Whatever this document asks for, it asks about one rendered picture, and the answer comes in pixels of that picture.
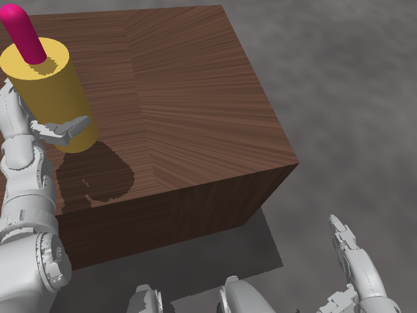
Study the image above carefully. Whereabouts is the right robot hand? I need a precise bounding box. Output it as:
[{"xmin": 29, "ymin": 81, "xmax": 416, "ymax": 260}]
[{"xmin": 316, "ymin": 215, "xmax": 388, "ymax": 313}]

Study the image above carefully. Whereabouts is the left robot arm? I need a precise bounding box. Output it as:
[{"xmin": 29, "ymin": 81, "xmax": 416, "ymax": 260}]
[{"xmin": 0, "ymin": 135, "xmax": 72, "ymax": 313}]

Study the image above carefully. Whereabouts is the right robot arm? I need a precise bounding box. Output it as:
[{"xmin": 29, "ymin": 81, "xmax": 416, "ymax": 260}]
[{"xmin": 358, "ymin": 297, "xmax": 401, "ymax": 313}]

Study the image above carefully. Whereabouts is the left robot hand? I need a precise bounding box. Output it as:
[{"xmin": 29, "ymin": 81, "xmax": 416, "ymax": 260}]
[{"xmin": 0, "ymin": 78, "xmax": 91, "ymax": 146}]

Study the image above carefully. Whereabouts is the bottle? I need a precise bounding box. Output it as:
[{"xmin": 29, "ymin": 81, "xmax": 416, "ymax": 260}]
[{"xmin": 0, "ymin": 4, "xmax": 98, "ymax": 153}]

